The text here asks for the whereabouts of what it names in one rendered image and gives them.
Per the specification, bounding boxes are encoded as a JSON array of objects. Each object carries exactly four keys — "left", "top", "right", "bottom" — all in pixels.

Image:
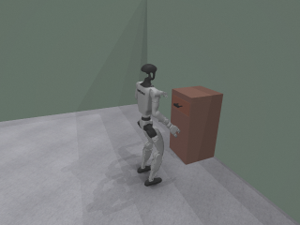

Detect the drawer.
[{"left": 172, "top": 95, "right": 190, "bottom": 116}]

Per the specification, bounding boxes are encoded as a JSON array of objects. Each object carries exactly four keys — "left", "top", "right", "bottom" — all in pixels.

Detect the left robot hand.
[{"left": 159, "top": 90, "right": 168, "bottom": 98}]

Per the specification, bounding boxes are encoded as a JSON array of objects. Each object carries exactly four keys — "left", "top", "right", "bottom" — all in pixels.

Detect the right robot shin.
[{"left": 148, "top": 154, "right": 164, "bottom": 182}]

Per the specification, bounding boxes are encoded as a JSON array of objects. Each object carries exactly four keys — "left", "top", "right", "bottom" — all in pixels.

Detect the right robot hand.
[{"left": 170, "top": 125, "right": 181, "bottom": 138}]

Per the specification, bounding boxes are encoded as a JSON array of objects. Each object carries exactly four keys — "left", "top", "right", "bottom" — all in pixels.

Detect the robot right upper arm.
[{"left": 150, "top": 88, "right": 161, "bottom": 118}]

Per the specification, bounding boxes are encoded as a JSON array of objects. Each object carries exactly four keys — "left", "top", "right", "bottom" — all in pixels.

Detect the robot right foot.
[{"left": 144, "top": 177, "right": 162, "bottom": 187}]

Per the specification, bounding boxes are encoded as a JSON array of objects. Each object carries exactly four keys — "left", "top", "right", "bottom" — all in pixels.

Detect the robot left upper arm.
[{"left": 134, "top": 82, "right": 143, "bottom": 99}]

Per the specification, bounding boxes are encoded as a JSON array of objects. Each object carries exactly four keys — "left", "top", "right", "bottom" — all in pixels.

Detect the cabinet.
[{"left": 170, "top": 85, "right": 223, "bottom": 165}]

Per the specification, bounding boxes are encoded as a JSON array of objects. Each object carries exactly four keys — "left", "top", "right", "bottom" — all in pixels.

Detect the handle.
[{"left": 173, "top": 103, "right": 182, "bottom": 108}]

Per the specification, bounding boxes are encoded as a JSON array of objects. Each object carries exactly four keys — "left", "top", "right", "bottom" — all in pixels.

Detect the right robot forearm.
[{"left": 155, "top": 111, "right": 173, "bottom": 129}]

